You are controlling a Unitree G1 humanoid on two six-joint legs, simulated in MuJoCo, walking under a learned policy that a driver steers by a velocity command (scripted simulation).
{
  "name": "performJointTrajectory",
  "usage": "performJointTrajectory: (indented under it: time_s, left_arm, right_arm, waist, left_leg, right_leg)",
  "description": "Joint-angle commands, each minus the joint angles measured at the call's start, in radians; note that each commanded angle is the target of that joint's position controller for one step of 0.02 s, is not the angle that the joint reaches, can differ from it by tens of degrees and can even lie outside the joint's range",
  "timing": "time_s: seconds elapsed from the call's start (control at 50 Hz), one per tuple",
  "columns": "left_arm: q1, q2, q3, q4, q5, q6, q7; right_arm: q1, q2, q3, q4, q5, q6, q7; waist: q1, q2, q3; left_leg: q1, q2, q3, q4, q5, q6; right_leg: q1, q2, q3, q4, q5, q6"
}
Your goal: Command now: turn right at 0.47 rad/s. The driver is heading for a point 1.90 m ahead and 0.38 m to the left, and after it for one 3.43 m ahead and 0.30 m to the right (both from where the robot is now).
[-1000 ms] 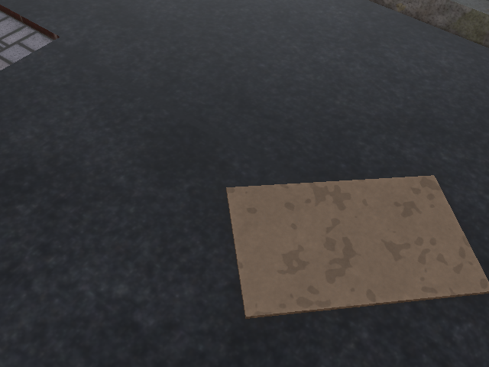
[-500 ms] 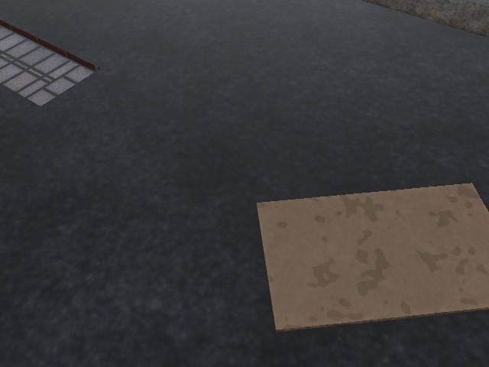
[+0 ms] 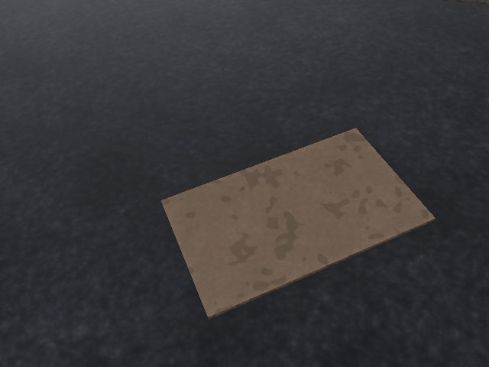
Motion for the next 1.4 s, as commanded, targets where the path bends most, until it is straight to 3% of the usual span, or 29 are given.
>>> performJointTrajectory:
  time_s: [0.02, 0.14, 0.18, 0.2, 0.22, 0.24, 0.26, 0.32, 0.36, 0.46, 0.52, 0.54, 0.56, 0.58, 0.6, 0.68, 0.74, 0.86, 0.94, 0.96, 0.98, 1.0, 1.02, 1.06, 1.1, 1.18, 1.24, 1.28, 1.4]
  left_arm:
    - [-0.055, 0.171, 0.047, -0.099, -0.009, -0.036, 0.018]
    - [-0.073, 0.015, -0.024, -0.057, 0.009, -0.048, 0.036]
    - [-0.029, 0.048, -0.014, -0.029, 0.016, -0.044, 0.035]
    - [0.025, 0.096, -0.007, -0.022, 0.003, -0.089, -0.041]
    - [0.088, 0.175, 0.033, -0.010, 0.004, -0.107, -0.050]
    - [0.135, 0.179, 0.038, 0.000, 0.014, -0.121, -0.038]
    - [0.156, 0.117, 0.020, 0.015, 0.020, -0.137, -0.025]
    - [0.034, 0.003, -0.021, 0.009, 0.020, -0.163, 0.007]
    - [-0.042, 0.034, -0.014, -0.010, 0.014, -0.166, 0.012]
    - [0.039, 0.136, 0.030, 0.030, 0.031, -0.148, 0.030]
    - [-0.008, 0.152, 0.034, 0.048, 0.025, -0.133, 0.035]
    - [0.022, 0.114, 0.021, 0.063, 0.047, -0.132, 0.034]
    - [0.119, -0.007, -0.010, 0.037, 0.058, -0.134, 0.043]
    - [-0.032, 0.104, 0.017, -0.025, -0.024, -0.107, 0.049]
    - [-0.045, 0.079, 0.009, -0.032, -0.038, -0.108, 0.035]
    - [-0.079, 0.099, 0.018, -0.019, -0.012, -0.070, 0.028]
    - [-0.066, 0.087, 0.016, 0.003, 0.001, -0.048, 0.038]
    - [-0.152, 0.086, 0.019, -0.008, -0.011, -0.044, 0.040]
    - [-0.112, 0.091, 0.030, 0.009, -0.011, -0.065, 0.021]
    - [-0.116, 0.092, 0.029, 0.005, 0.003, -0.073, 0.018]
    - [-0.107, 0.120, 0.027, -0.011, 0.023, -0.075, 0.021]
    - [-0.164, 0.085, 0.007, 0.005, 0.044, -0.070, 0.024]
    - [-0.168, 0.015, -0.008, 0.005, 0.022, -0.067, 0.019]
    - [-0.106, 0.098, 0.019, 0.016, -0.010, -0.048, 0.017]
    - [-0.078, 0.165, 0.034, 0.014, -0.019, -0.035, 0.025]
    - [-0.117, 0.098, 0.025, -0.028, -0.033, -0.033, 0.033]
    - [-0.186, 0.069, 0.020, -0.097, -0.052, -0.066, 0.012]
    - [-0.191, 0.086, 0.027, -0.101, -0.051, -0.083, -0.003]
    - [-0.228, 0.024, -0.006, -0.108, -0.043, -0.075, -0.060]
  right_arm:
    - [-0.072, -0.088, -0.028, -0.079, -0.003, -0.015, -0.013]
    - [0.000, -0.007, 0.008, -0.016, 0.007, -0.004, 0.002]
    - [-0.032, 0.000, 0.020, -0.027, 0.008, -0.009, 0.015]
    - [0.073, -0.029, 0.009, 0.024, -0.049, -0.056, 0.082]
    - [0.077, -0.092, -0.015, 0.020, -0.052, -0.073, 0.096]
    - [0.036, -0.123, -0.027, 0.000, -0.048, -0.084, 0.086]
    - [0.003, -0.119, -0.027, -0.012, -0.033, -0.100, 0.060]
    - [-0.013, -0.048, -0.002, -0.021, -0.053, -0.126, 0.024]
    - [0.048, -0.028, 0.001, 0.006, -0.071, -0.115, 0.057]
    - [-0.014, 0.018, 0.028, -0.037, -0.029, -0.134, 0.109]
    - [0.045, -0.040, 0.006, -0.016, -0.010, -0.173, 0.113]
    - [0.083, -0.083, -0.015, -0.004, -0.017, -0.186, 0.109]
    - [0.181, -0.209, -0.049, -0.009, -0.023, -0.192, 0.086]
    - [0.263, -0.297, -0.076, -0.012, 0.027, -0.121, 0.071]
    - [0.311, -0.261, -0.061, -0.013, 0.033, -0.091, 0.059]
    - [0.067, -0.130, -0.018, -0.097, 0.026, -0.031, 0.026]
    - [0.011, -0.171, -0.029, -0.121, 0.007, -0.021, 0.021]
    - [0.027, -0.182, -0.035, -0.113, 0.021, 0.000, 0.006]
    - [-0.003, -0.137, -0.013, -0.112, 0.023, 0.004, 0.009]
    - [0.034, -0.088, 0.004, -0.100, 0.009, -0.004, 0.011]
    - [0.096, -0.009, 0.032, -0.091, -0.030, -0.015, 0.015]
    - [0.199, -0.002, 0.033, -0.072, -0.032, -0.019, 0.014]
    - [0.187, -0.052, 0.026, -0.053, -0.039, -0.020, 0.012]
    - [0.087, -0.088, 0.008, -0.048, -0.021, -0.021, 0.016]
    - [0.053, -0.078, 0.007, -0.060, -0.011, -0.029, 0.021]
    - [0.135, -0.058, 0.002, -0.017, -0.008, -0.088, 0.032]
    - [0.217, -0.158, -0.035, 0.009, 0.000, -0.102, 0.032]
    - [0.253, -0.132, -0.035, 0.022, -0.001, -0.104, 0.020]
    - [0.159, -0.142, -0.030, 0.038, 0.010, -0.087, 0.027]
  waist:
    - [0.007, -0.148, -0.069]
    - [-0.007, -0.142, -0.121]
    - [0.033, -0.171, -0.102]
    - [0.015, -0.144, 0.088]
    - [0.069, -0.149, 0.078]
    - [0.098, -0.172, 0.060]
    - [0.112, -0.184, 0.047]
    - [0.052, -0.147, -0.071]
    - [0.014, -0.127, -0.070]
    - [0.062, -0.133, -0.067]
    - [0.005, -0.125, -0.079]
    - [-0.009, -0.083, -0.121]
    - [-0.003, 0.132, -0.300]
    - [-0.069, 0.124, -0.129]
    - [-0.088, 0.050, -0.222]
    - [0.009, 0.031, -0.129]
    - [0.037, 0.055, -0.139]
    - [0.006, 0.104, -0.157]
    - [0.020, 0.125, -0.165]
    - [0.011, 0.100, -0.165]
    - [-0.022, -0.032, -0.226]
    - [-0.121, -0.229, -0.194]
    - [-0.090, -0.231, -0.182]
    - [-0.025, -0.189, -0.119]
    - [-0.021, -0.203, -0.026]
    - [-0.067, -0.152, -0.043]
    - [-0.085, 0.153, 0.059]
    - [-0.092, 0.062, 0.097]
    - [-0.082, 0.068, 0.082]
  left_leg:
    - [-0.262, -0.012, -0.102, 0.230, 0.057, -0.010]
    - [-0.002, 0.017, -0.077, -0.009, 0.240, -0.035]
    - [0.081, 0.018, -0.052, -0.162, 0.202, -0.028]
    - [-0.048, 0.009, -0.039, -0.051, 0.124, -0.038]
    - [-0.178, -0.010, -0.046, -0.028, 0.096, -0.018]
    - [-0.318, -0.016, -0.107, -0.004, 0.125, 0.005]
    - [-0.436, -0.022, -0.202, 0.030, 0.177, 0.023]
    - [-0.391, -0.021, -0.175, 0.105, 0.226, 0.034]
    - [-0.185, -0.013, -0.025, 0.040, 0.205, 0.016]
    - [-0.049, 0.009, -0.011, -0.323, 0.179, 0.055]
    - [0.157, -0.067, 0.052, -0.585, 0.501, 0.142]
    - [0.325, -0.083, 0.027, -0.593, 0.592, 0.181]
    - [0.560, 0.107, -0.196, -0.585, 1.029, 0.367]
    - [0.699, 0.287, -0.549, -0.499, 1.274, 0.440]
    - [0.748, 0.321, -0.553, -0.537, 1.336, 0.459]
    - [0.402, 0.190, -0.361, -0.608, 0.969, 0.314]
    - [0.267, 0.134, -0.307, -0.622, 0.940, 0.300]
    - [0.261, 0.088, -0.368, -0.568, 0.785, 0.257]
    - [0.313, 0.070, -0.390, -0.482, 0.664, 0.212]
    - [0.273, 0.033, -0.374, -0.462, 0.568, 0.169]
    - [0.218, -0.041, -0.295, -0.358, 0.323, 0.111]
    - [0.173, -0.085, -0.234, -0.357, 0.005, 0.044]
    - [0.207, -0.044, -0.189, -0.409, 0.035, 0.007]
    - [0.214, -0.099, -0.108, -0.428, 0.073, 0.012]
    - [0.214, -0.108, -0.072, -0.450, 0.077, 0.028]
    - [0.395, -0.058, -0.083, -0.555, 0.095, 0.101]
    - [0.565, 0.258, -0.475, -0.764, -0.072, 0.273]
    - [0.663, 0.356, -0.506, -0.750, 0.247, 0.323]
    - [0.478, 0.176, -0.078, -0.800, 0.510, 0.193]
  right_leg:
    - [0.184, -0.265, 0.397, -0.340, 0.220, -0.174]
    - [0.162, -0.172, 0.158, -0.330, 0.328, -0.134]
    - [0.158, -0.184, 0.168, -0.372, 0.149, -0.148]
    - [0.052, -0.252, 0.293, -0.416, -0.272, -0.124]
    - [0.141, -0.317, 0.412, -0.475, -0.388, -0.176]
    - [0.266, -0.379, 0.524, -0.506, -0.418, -0.222]
    - [0.371, -0.416, 0.586, -0.511, -0.396, -0.246]
    - [0.387, -0.353, 0.374, -0.526, -0.244, -0.203]
    - [0.218, -0.268, 0.184, -0.559, -0.187, -0.152]
    - [0.298, -0.317, 0.078, -0.466, 0.173, -0.178]
    - [0.227, -0.307, 0.026, -0.330, 0.166, -0.128]
    - [0.141, -0.256, -0.029, -0.214, 0.172, -0.063]
    - [0.080, -0.102, -0.173, 0.086, -0.022, 0.067]
    - [-0.408, 0.054, -0.151, 0.473, -0.275, 0.175]
    - [-0.487, 0.020, 0.013, 0.596, -0.354, 0.172]
    - [-0.374, -0.064, 0.075, 0.491, -0.108, 0.136]
    - [-0.248, -0.011, 0.045, 0.346, -0.008, 0.139]
    - [-0.130, 0.044, 0.069, 0.076, 0.099, 0.141]
    - [0.032, 0.024, 0.044, -0.209, 0.251, 0.097]
    - [0.141, -0.031, 0.084, -0.280, 0.402, 0.067]
    - [0.287, -0.191, 0.257, -0.288, 0.648, 0.008]
    - [0.253, -0.293, 0.403, -0.270, 0.743, -0.152]
    - [0.204, -0.268, 0.444, -0.313, 0.460, -0.192]
    - [0.147, -0.154, 0.392, -0.358, -0.083, -0.129]
    - [0.057, -0.152, 0.455, -0.426, -0.329, -0.122]
    - [-0.064, -0.056, 0.349, -0.314, -0.236, -0.075]
    - [-0.447, 0.048, 0.077, 0.088, -0.100, -0.002]
    - [-0.628, -0.036, 0.116, 0.317, -0.175, 0.005]
    - [-0.366, -0.072, -0.020, 0.168, 0.123, 0.046]
Keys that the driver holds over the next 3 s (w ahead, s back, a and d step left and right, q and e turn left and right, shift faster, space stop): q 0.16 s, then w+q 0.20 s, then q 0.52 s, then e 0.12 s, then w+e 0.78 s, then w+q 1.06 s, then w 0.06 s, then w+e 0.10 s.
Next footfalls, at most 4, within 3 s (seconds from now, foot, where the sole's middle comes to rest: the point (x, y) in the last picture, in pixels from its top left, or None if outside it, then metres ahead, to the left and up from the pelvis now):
0.54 left None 0.12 0.19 -0.76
0.96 right None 0.29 0.02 -0.76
1.52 right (275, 360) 0.49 0.01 -0.76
2.04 left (207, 259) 0.80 0.20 -0.74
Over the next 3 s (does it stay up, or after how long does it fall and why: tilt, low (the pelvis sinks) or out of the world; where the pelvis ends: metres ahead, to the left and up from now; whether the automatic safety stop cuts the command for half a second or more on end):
stays up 1.11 0.17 0.02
